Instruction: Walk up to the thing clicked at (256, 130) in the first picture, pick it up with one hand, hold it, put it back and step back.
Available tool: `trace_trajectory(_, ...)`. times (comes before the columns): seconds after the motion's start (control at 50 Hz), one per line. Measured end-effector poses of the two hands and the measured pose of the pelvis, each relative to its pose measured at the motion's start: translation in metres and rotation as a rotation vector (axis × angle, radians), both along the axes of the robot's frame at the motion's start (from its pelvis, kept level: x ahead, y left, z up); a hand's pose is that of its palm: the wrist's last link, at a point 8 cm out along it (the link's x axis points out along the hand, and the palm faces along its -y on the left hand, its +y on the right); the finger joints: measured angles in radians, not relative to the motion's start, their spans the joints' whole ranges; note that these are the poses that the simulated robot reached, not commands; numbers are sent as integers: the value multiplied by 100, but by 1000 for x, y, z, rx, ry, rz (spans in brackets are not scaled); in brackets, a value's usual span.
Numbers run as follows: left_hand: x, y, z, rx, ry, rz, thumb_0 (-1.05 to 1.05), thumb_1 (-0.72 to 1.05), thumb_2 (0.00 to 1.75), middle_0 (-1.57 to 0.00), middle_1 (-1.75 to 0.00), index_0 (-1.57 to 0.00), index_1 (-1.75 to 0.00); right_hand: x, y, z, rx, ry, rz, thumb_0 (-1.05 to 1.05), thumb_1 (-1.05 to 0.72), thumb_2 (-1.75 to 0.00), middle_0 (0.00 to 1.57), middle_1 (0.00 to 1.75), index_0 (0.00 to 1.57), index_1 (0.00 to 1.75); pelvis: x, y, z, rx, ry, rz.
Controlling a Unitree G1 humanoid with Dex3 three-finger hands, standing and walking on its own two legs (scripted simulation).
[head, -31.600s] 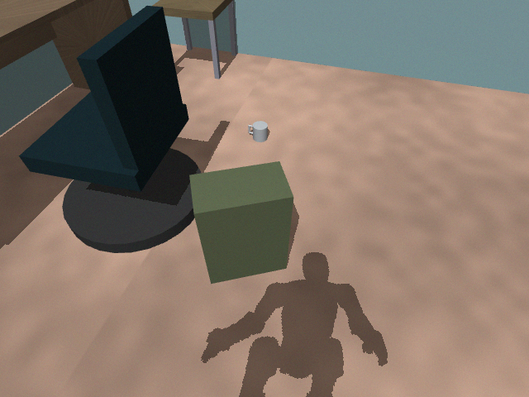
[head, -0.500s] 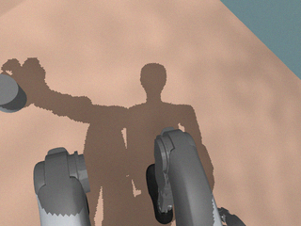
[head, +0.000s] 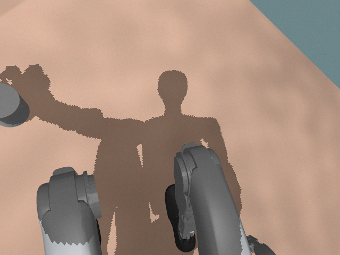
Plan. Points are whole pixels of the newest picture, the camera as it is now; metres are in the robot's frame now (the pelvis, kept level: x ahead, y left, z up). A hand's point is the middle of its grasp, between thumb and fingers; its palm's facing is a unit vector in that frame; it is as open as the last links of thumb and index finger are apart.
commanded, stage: rise first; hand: left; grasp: from above
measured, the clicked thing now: out of the picture +0.51 +0.34 -0.27
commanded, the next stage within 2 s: approach in 0.72 s
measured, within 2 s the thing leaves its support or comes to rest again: neither
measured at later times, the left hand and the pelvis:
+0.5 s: hand out of the picture +0.45 +0.37 -0.16, palm faces -0.44 -0.09 -0.89, open 14.1 cm; pelvis +0.00 +0.00 +0.00, yaw +0 degrees
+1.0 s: hand out of the picture +0.46 +0.36 -0.16, palm faces -0.46 -0.08 -0.89, open 13.9 cm; pelvis +0.00 +0.00 +0.00, yaw +0 degrees
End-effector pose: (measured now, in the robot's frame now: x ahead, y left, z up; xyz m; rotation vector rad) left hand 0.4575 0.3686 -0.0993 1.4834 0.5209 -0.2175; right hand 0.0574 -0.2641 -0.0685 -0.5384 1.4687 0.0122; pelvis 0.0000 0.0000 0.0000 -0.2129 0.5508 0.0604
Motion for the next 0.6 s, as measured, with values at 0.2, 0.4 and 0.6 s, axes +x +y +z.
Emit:
trace_trajectory(0.2,1,-3,-1,-4,2,-6,0,-55,102,-9,-104,-9,-104,1,-2,0,-3,-2,5,0,-90,-89,20,30,20,30,0,0,0,1,-2,-2)
trace_trajectory(0.4,0,-3,-4,-8,-9,-3,0,-54,102,-9,-104,-9,-104,1,-1,0,-4,-4,4,0,-90,-89,20,30,20,30,0,0,-1,-2,-1,-3)
trace_trajectory(0.6,-2,-1,-2,-1,0,3,0,-55,102,-8,-104,-8,-104,5,0,-1,4,-8,7,0,-90,-89,20,30,20,30,1,-1,0,3,5,0)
